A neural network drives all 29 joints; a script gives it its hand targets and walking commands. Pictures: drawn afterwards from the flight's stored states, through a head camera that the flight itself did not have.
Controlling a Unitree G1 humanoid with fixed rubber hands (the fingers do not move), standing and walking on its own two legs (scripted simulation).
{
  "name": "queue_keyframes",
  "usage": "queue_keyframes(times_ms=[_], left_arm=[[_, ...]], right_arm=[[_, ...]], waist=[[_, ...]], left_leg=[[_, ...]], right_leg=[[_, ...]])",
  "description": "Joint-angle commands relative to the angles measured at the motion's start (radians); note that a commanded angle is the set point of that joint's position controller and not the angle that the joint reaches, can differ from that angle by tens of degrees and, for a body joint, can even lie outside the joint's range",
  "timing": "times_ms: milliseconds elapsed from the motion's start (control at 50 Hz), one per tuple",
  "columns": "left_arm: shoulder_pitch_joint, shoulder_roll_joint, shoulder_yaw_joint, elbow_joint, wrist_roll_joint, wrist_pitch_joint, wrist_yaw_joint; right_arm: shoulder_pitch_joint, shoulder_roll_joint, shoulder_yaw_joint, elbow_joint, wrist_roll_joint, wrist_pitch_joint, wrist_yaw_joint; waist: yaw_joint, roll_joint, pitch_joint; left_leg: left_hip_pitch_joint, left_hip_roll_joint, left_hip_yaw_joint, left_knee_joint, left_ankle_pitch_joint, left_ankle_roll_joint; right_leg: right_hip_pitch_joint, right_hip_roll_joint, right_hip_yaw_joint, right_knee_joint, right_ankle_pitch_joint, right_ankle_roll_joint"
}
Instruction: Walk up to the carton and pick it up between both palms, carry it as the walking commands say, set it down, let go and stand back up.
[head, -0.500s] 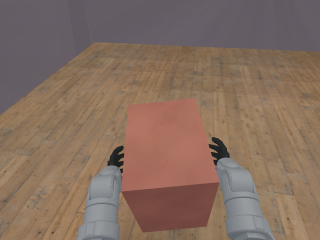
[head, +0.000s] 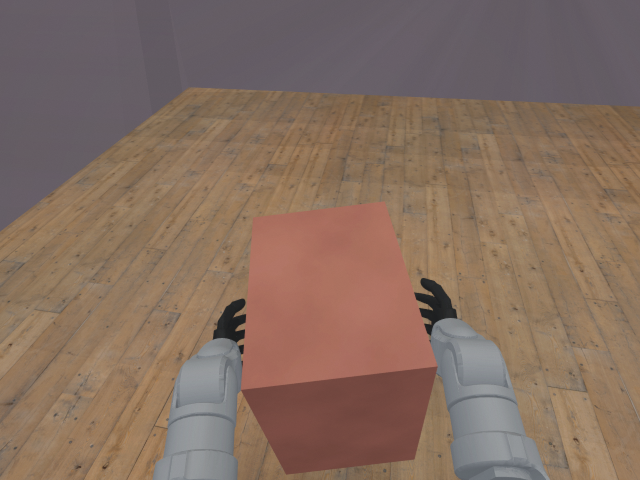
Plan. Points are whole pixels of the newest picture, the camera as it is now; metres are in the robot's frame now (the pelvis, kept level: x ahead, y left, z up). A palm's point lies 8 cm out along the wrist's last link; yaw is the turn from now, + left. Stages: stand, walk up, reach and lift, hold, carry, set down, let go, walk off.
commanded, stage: hold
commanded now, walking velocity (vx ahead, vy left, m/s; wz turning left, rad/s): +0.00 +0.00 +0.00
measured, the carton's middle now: (334, 339) +0.34 +0.00 -0.01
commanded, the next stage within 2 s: carry in 0.68 s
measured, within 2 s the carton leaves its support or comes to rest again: neither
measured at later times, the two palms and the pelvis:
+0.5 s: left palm (226, 355) +0.29 +0.15 +0.04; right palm (444, 333) +0.30 -0.14 +0.06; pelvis +0.00 +0.00 +0.00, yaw +0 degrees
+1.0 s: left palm (301, 329) +0.29 +0.05 +0.09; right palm (544, 341) +0.26 -0.24 +0.09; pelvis -0.02 -0.05 +0.00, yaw -11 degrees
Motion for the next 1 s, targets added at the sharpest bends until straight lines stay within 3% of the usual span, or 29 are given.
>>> queue_keyframes(times_ms=[0,20,40,80,160,220,240,260,280,320,360,380,440,560,600,640,660,680,720,740,780,800,820,840,880,920,940,960,980], left_arm=[[-0.75,-1.042,-0.69,-0.226,-0.281,-0.064,-0.25],[-0.733,-1.049,-0.706,-0.224,-0.277,-0.054,-0.25],[-0.74,-1.038,-0.706,-0.218,-0.283,-0.048,-0.25],[-0.746,-1.006,-0.738,-0.344,-0.299,-0.06,-0.251],[-0.701,-1.002,-0.69,-0.255,-0.268,-0.039,-0.247],[-0.734,-1.015,-0.679,-0.245,-0.275,-0.038,-0.245],[-0.75,-0.994,-0.687,-0.286,-0.272,-0.046,-0.249],[-0.767,-1.023,-0.694,-0.284,-0.286,-0.06,-0.25],[-0.724,-1.03,-0.709,-0.253,-0.285,-0.042,-0.249],[-0.716,-1.036,-0.707,-0.241,-0.275,-0.041,-0.252],[-0.757,-1.038,-0.719,-0.281,-0.292,-0.049,-0.245],[-0.738,-1.027,-0.718,-0.278,-0.293,-0.046,-0.245],[-0.752,-1.024,-0.727,-0.318,-0.28,-0.046,-0.244],[-0.744,-1.004,-0.691,-0.275,-0.277,-0.044,-0.247],[-0.823,-1.009,-0.685,-0.26,-0.283,-0.058,-0.248],[-0.807,-1.006,-0.705,-0.297,-0.292,-0.061,-0.254],[-0.758,-0.975,-0.702,-0.308,-0.275,-0.041,-0.23],[-0.718,-0.972,-0.714,-0.3,-0.283,-0.022,-0.22],[-0.709,-0.976,-0.733,-0.381,-0.3,0.004,-0.203],[-0.748,-1.004,-0.774,-0.414,-0.322,0.011,-0.193],[-0.831,-0.996,-0.794,-0.482,-0.348,0.055,-0.166],[-0.846,-0.952,-0.799,-0.515,-0.365,0.084,-0.156],[-0.781,-0.947,-0.802,-0.533,-0.38,0.107,-0.15],[-0.756,-0.932,-0.814,-0.599,-0.406,0.126,-0.135],[-0.623,-0.926,-0.801,-0.568,-0.407,0.186,-0.113],[-0.499,-0.906,-0.788,-0.613,-0.431,0.236,-0.089],[-0.445,-0.886,-0.773,-0.601,-0.421,0.257,-0.081],[-0.446,-0.852,-0.768,-0.675,-0.442,0.279,-0.062],[-0.506,-0.891,-0.798,-0.755,-0.47,0.28,-0.063]], right_arm=[[-0.595,1.075,0.704,-0.088,0.296,-0.015,0.282],[-0.603,1.071,0.693,-0.098,0.308,-0.014,0.286],[-0.547,1.076,0.688,-0.053,0.279,-0.005,0.277],[-0.521,1.087,0.715,-0.101,0.302,-0.011,0.282],[-0.476,1.083,0.691,-0.028,0.29,0.013,0.277],[-0.454,1.057,0.658,-0.006,0.249,0.014,0.283],[-0.518,1.062,0.674,-0.046,0.269,-0.002,0.285],[-0.556,1.069,0.693,-0.091,0.28,-0.01,0.282],[-0.456,1.05,0.657,-0.018,0.252,0.004,0.277],[-0.545,1.054,0.694,-0.099,0.285,-0.012,0.276],[-0.521,1.072,0.695,-0.082,0.284,-0.003,0.279],[-0.53,1.086,0.697,-0.082,0.294,-0.007,0.279],[-0.532,1.053,0.665,-0.051,0.279,0.003,0.278],[-0.514,1.076,0.664,-0.031,0.285,0.003,0.283],[-0.563,1.07,0.667,-0.032,0.27,-0.006,0.286],[-0.521,1.084,0.677,-0.031,0.267,-0.008,0.281],[-0.533,0.987,0.67,-0.127,0.296,-0.004,0.28],[-0.524,0.976,0.688,-0.193,0.313,0.008,0.277],[-0.536,0.961,0.716,-0.254,0.346,0.038,0.263],[-0.542,0.932,0.716,-0.315,0.344,0.042,0.254],[-0.511,0.947,0.694,-0.287,0.344,0.085,0.223],[-0.478,0.93,0.68,-0.285,0.333,0.117,0.206],[-0.513,0.938,0.73,-0.396,0.36,0.138,0.183],[-0.447,0.962,0.735,-0.398,0.363,0.165,0.173],[-0.322,0.914,0.724,-0.407,0.341,0.218,0.134],[-0.253,0.904,0.748,-0.472,0.363,0.262,0.089],[-0.255,0.882,0.747,-0.497,0.36,0.277,0.078],[-0.235,0.863,0.733,-0.539,0.364,0.304,0.056],[-0.268,0.903,0.765,-0.611,0.393,0.303,0.062]], waist=[[0.02,0.016,-0.334],[0.012,0.068,-0.334],[0.007,0.018,-0.357],[-0.004,0.054,-0.404],[0.022,0.043,-0.255],[-0.01,-0.007,-0.238],[0.007,0.032,-0.287],[0.001,0.0,-0.325],[-0.023,0.007,-0.25],[0.002,0.054,-0.299],[-0.005,0.006,-0.285],[0.01,0.011,-0.285],[-0.019,0.04,-0.305],[0.015,0.048,-0.248],[-0.006,-0.033,-0.271],[-0.016,0.006,-0.297],[-0.001,-0.001,-0.404],[0.005,0.012,-0.413],[-0.001,0.102,-0.391],[-0.003,0.237,-0.358],[0.0,0.234,-0.295],[0.006,0.265,-0.237],[0.012,0.171,-0.208],[0.012,0.2,-0.193],[0.018,0.153,-0.26],[0.022,0.11,-0.383],[0.024,0.058,-0.451],[0.023,-0.112,-0.45],[0.031,-0.336,-0.411]], left_leg=[[0.227,-0.024,0.052,-0.183,0.036,0.026],[0.232,-0.03,0.064,-0.184,0.069,0.018],[0.225,-0.026,0.057,-0.184,0.069,0.025],[0.238,-0.036,0.06,-0.183,0.138,0.018],[0.181,-0.039,0.065,-0.19,0.036,0.022],[0.213,-0.031,0.061,-0.193,0.011,0.021],[0.192,-0.036,0.058,-0.186,0.02,0.024],[0.21,-0.028,0.054,-0.178,0.008,0.03],[0.214,-0.028,0.047,-0.19,0.035,0.022],[0.201,-0.044,0.07,-0.178,0.055,0.019],[0.221,-0.024,0.048,-0.183,0.047,0.029],[0.224,-0.033,0.048,-0.187,0.083,0.023],[0.226,-0.036,0.055,-0.191,0.038,0.023],[0.179,-0.036,0.066,-0.179,-0.009,0.023],[0.172,-0.038,0.054,-0.172,-0.058,0.032],[0.18,-0.039,0.059,-0.178,0.001,0.023],[0.142,0.179,-0.042,-0.145,0.362,0.037],[0.154,0.205,-0.05,-0.137,0.429,0.05],[0.232,0.315,-0.211,-0.194,0.466,0.118],[0.24,0.391,-0.29,-0.247,0.375,0.167],[0.072,0.442,-0.306,-0.336,-0.078,0.178],[-0.044,0.401,-0.261,-0.373,-0.207,0.156],[-0.134,0.381,-0.202,-0.366,-0.219,0.126],[-0.082,0.333,-0.149,-0.341,-0.076,0.108],[0.0,0.337,-0.092,-0.219,0.251,0.104],[0.056,0.308,-0.035,-0.087,0.432,0.069],[-0.024,0.26,0.041,0.01,0.344,0.032],[-0.182,0.169,0.157,0.193,0.074,-0.025],[-0.432,0.074,0.266,0.334,-0.36,-0.066]], right_leg=[[0.217,0.017,0.136,-0.15,0.045,0.009],[0.218,0.016,0.141,-0.157,0.082,0.005],[0.237,0.02,0.142,-0.152,0.103,0.01],[0.28,0.006,0.161,-0.152,0.205,0.019],[0.223,0.012,0.149,-0.179,0.033,0.016],[0.198,0.021,0.141,-0.187,0.004,0.014],[0.216,0.011,0.15,-0.171,0.031,0.017],[0.207,0.013,0.145,-0.159,0.014,0.018],[0.184,0.014,0.139,-0.173,0.032,0.007],[0.232,0.014,0.151,-0.164,0.095,0.009],[0.184,0.019,0.144,-0.16,0.057,0.011],[0.204,0.021,0.145,-0.159,0.103,0.008],[0.202,0.024,0.143,-0.164,0.059,0.004],[0.197,0.013,0.158,-0.176,-0.01,0.011],[0.188,0.007,0.173,-0.182,-0.092,0.018],[0.217,0.021,0.147,-0.167,0.015,0.017],[0.149,-0.145,0.139,-0.032,0.294,-0.035],[0.128,-0.12,0.144,0.012,0.335,-0.037],[-0.069,-0.048,0.111,0.128,0.071,-0.007],[-0.192,-0.011,0.083,0.246,-0.204,0.014],[-0.2,-0.05,0.039,0.339,-0.233,0.038],[-0.131,-0.072,0.053,0.27,-0.219,0.021],[-0.086,-0.077,0.07,0.221,-0.164,0.005],[-0.069,-0.035,0.014,0.101,-0.182,0.005],[-0.041,-0.007,-0.003,-0.003,-0.142,-0.001],[0.073,-0.023,0.079,-0.143,-0.05,-0.024],[0.204,-0.11,0.168,-0.164,0.101,-0.041],[0.292,-0.225,0.31,-0.171,0.447,-0.065],[0.367,-0.348,0.448,-0.123,0.734,-0.145]])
